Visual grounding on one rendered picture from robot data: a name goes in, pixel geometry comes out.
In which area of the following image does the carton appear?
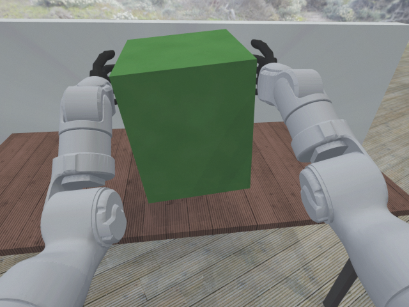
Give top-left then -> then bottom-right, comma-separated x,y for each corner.
109,29 -> 257,203

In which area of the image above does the table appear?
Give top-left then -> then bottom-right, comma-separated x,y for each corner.
0,122 -> 409,307

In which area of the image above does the left robot upper arm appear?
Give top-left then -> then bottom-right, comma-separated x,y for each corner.
0,187 -> 127,307

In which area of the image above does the right robot hand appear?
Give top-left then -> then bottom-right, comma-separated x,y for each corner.
251,39 -> 277,95

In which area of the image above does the right robot forearm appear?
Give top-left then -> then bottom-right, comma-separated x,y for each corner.
258,63 -> 389,203

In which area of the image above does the right robot upper arm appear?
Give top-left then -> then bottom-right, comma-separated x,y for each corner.
299,152 -> 409,307

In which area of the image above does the left robot hand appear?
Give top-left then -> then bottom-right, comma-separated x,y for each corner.
89,50 -> 117,105

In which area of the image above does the left robot forearm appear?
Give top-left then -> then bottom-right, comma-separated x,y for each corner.
40,76 -> 116,241

